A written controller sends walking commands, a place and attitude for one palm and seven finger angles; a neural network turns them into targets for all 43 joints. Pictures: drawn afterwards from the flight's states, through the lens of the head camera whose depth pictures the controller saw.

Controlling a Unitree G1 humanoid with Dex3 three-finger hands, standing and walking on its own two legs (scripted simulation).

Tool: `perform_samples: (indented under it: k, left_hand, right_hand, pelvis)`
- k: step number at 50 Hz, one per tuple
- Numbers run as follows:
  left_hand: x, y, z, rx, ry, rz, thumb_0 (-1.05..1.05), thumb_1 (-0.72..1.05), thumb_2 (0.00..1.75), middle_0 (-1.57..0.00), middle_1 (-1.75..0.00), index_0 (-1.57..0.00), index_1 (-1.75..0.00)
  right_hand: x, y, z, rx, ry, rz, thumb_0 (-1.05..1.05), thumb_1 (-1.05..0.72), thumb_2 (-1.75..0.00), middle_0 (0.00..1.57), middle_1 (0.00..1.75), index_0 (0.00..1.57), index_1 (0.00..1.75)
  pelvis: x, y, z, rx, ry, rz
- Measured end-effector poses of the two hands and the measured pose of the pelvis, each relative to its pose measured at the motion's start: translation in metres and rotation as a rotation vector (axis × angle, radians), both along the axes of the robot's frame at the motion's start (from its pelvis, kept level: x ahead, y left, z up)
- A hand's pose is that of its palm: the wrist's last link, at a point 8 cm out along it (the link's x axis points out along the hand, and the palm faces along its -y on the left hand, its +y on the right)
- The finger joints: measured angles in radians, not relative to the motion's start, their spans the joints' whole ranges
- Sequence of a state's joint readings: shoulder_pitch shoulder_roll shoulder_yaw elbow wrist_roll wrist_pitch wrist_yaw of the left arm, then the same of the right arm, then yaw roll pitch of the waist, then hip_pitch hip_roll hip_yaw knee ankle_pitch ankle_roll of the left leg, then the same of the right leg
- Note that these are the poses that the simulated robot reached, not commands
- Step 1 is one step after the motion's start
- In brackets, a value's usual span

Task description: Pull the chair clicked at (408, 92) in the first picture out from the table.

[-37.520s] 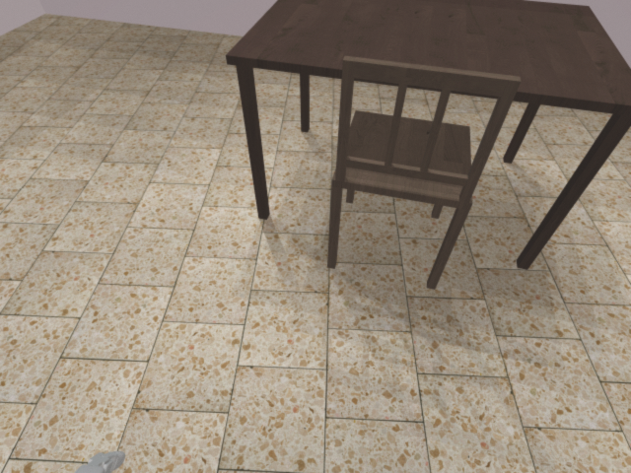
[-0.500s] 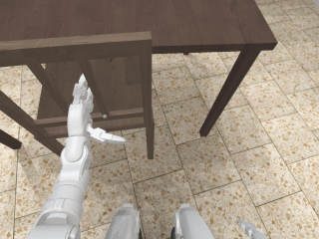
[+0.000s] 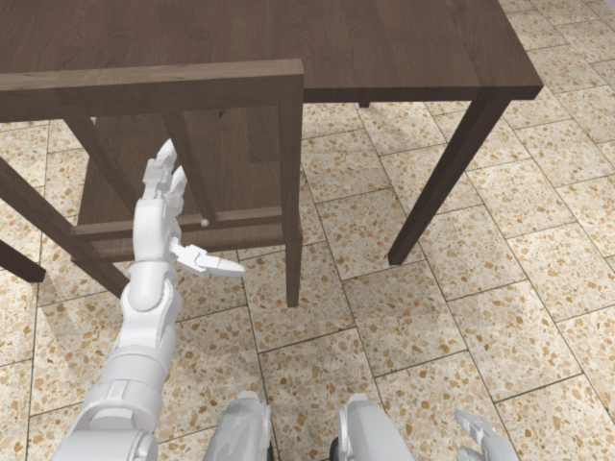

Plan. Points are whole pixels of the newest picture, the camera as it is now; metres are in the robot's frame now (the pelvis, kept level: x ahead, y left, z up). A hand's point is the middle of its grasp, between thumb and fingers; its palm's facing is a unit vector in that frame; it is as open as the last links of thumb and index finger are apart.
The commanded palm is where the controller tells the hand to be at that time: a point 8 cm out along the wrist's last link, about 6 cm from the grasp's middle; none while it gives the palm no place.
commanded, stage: hook a spindle and tug to test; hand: left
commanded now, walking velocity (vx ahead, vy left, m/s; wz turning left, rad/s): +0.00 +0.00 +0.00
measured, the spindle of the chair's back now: (117, 178) +0.49 +0.27 +0.02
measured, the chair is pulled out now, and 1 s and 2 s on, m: -0.06 0.00 0.06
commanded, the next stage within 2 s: step backward, pulling the chair out in 1.32 s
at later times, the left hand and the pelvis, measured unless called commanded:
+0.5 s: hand (194, 212) +0.42 +0.15 +0.03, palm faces +0.07 -1.00 +0.01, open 10.3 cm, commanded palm +0.39 +0.18 +0.02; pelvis +0.02 +0.01 +0.01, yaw -1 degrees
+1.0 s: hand (198, 229) +0.40 +0.14 +0.03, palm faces +0.04 -1.00 +0.01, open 6.6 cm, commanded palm +0.36 +0.18 +0.02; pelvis +0.03 +0.01 +0.01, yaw -1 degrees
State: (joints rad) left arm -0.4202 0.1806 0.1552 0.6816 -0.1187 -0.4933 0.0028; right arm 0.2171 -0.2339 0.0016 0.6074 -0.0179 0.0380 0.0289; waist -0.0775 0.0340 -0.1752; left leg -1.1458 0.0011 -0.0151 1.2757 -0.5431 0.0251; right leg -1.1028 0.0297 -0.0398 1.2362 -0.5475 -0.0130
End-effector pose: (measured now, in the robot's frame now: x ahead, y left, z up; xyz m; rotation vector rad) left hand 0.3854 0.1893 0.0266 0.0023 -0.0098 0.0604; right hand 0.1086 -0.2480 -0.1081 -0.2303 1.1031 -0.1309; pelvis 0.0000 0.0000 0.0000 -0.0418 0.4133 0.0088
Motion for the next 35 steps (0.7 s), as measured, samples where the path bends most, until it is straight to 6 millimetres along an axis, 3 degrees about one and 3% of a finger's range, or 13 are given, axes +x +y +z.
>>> perform_samples:
  k: [9, 14, 24, 33, 35]
  left_hand:
    - [0.009, 0.012, 0.002, 0.001, 0.013, 0.035, -0.02, -0.49, 0.3, -0.16, -0.56, -0.15, -0.57]
    - [0.015, 0.017, 0.002, -0.005, 0.021, 0.038, -0.02, -0.4, 0.34, -0.19, -0.79, -0.19, -0.8]
    - [0.015, 0.015, 0.003, -0.012, 0.031, 0.011, -0.01, 0.05, 0.53, -0.25, -1.2, -0.27, -1.21]
    - [0.012, 0.01, 0.001, -0.016, 0.016, -0.013, 0.0, 0.53, 0.74, -0.35, -1.36, -0.36, -1.35]
    - [0.01, 0.009, 0.001, -0.015, 0.017, -0.019, 0.0, 0.56, 0.75, -0.34, -1.36, -0.35, -1.36]
  right_hand:
    - [-0.005, 0.001, 0.0, 0.006, 0.025, -0.008, 0.01, -0.91, -0.9, 0.21, 0.3, 0.21, 0.3]
    - [-0.008, 0.001, 0.001, 0.004, 0.047, -0.019, 0.01, -0.91, -0.9, 0.21, 0.3, 0.21, 0.3]
    - [0.001, 0.006, 0.008, 0.008, 0.067, -0.032, 0.01, -0.91, -0.9, 0.21, 0.3, 0.2, 0.3]
    - [0.025, 0.015, 0.007, 0.015, 0.037, -0.005, 0.01, -0.91, -0.9, 0.21, 0.3, 0.2, 0.3]
    - [0.03, 0.018, 0.008, 0.021, 0.026, 0.0, 0.01, -0.91, -0.9, 0.21, 0.3, 0.2, 0.3]
  pelvis:
    - [0.003, 0.001, 0.001, -0.003, 0.005, 0.001]
    - [0.008, 0.002, 0.003, -0.007, 0.012, -0.001]
    - [0.023, 0.009, 0.01, -0.012, 0.022, -0.004]
    - [0.029, 0.013, 0.009, -0.015, 0.03, 0.0]
    - [0.029, 0.013, 0.009, -0.015, 0.029, -0.001]
